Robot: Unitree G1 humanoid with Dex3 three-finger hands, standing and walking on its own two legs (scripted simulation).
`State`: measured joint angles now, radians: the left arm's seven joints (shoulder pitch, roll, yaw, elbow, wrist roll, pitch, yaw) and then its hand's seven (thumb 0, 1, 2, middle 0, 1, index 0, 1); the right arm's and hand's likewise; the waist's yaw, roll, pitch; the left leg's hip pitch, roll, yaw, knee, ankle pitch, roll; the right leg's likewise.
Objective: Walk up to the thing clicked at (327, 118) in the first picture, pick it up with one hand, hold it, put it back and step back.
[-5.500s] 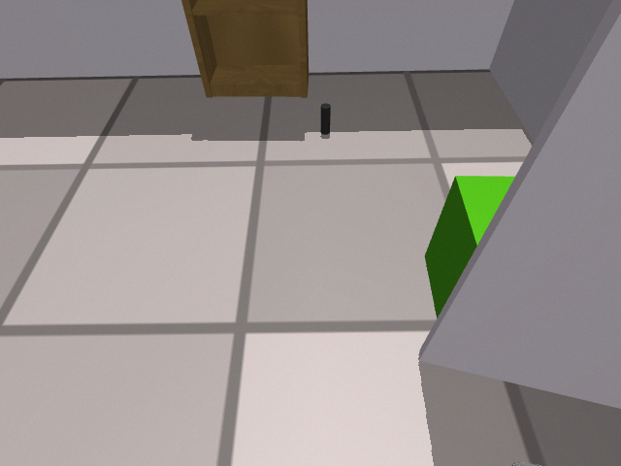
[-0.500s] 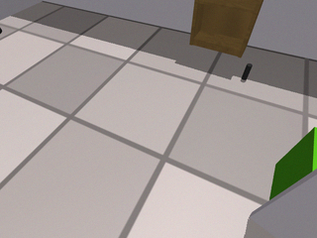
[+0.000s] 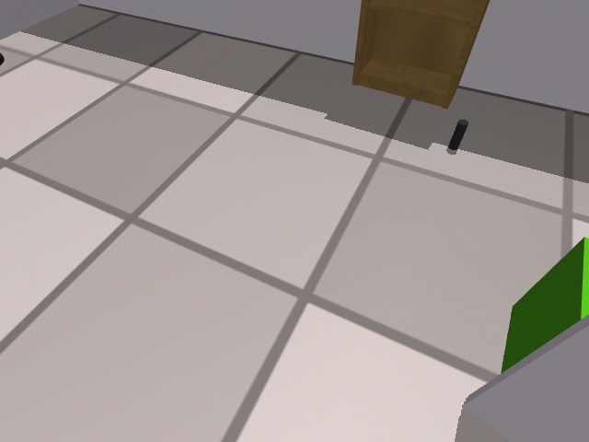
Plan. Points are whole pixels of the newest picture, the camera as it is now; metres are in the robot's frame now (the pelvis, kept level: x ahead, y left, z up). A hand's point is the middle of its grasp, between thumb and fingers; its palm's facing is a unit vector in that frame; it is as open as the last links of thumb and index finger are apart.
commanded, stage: stand
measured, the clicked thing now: (458, 135) +1.58 -0.85 -0.70
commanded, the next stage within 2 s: walk up in 0.04 s
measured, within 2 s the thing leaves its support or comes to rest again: neither
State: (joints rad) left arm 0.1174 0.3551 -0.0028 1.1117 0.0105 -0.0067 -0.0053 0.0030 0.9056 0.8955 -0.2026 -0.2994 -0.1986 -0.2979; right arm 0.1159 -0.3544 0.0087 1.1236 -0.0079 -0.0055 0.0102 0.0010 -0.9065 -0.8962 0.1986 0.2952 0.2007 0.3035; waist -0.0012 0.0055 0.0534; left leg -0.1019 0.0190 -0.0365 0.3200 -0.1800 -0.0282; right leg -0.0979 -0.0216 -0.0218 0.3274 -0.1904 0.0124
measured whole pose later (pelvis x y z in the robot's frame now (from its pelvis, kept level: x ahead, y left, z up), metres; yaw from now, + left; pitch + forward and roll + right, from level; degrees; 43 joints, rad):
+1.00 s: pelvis +0.30 +0.02 -0.01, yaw -1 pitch -4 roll +2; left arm 0.22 0.35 0.05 0.83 0.00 -0.06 -0.05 0.00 0.90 0.90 -0.20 -0.30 -0.20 -0.30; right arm 0.32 -0.41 -0.05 0.85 0.00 -0.05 0.04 0.00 -0.91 -0.90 0.20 0.30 0.20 0.30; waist 0.01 0.03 0.12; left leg -0.39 0.03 -0.03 1.14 -0.38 0.04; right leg -0.23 -0.02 -0.05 0.53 -0.22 -0.05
